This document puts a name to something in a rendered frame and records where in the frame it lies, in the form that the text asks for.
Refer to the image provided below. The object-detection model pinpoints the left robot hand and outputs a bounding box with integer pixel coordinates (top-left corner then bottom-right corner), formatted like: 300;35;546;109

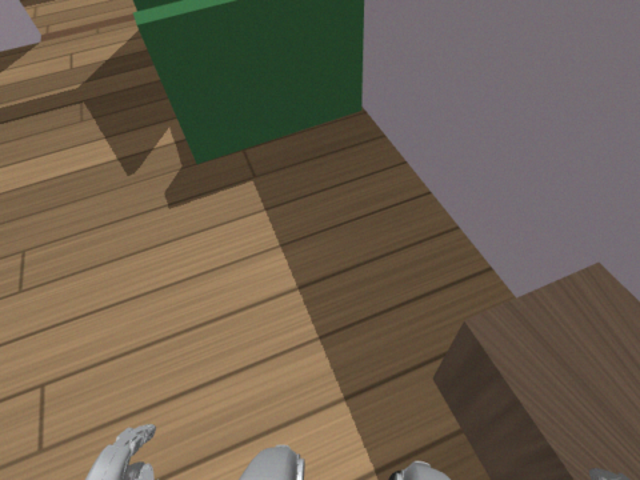
85;424;159;480

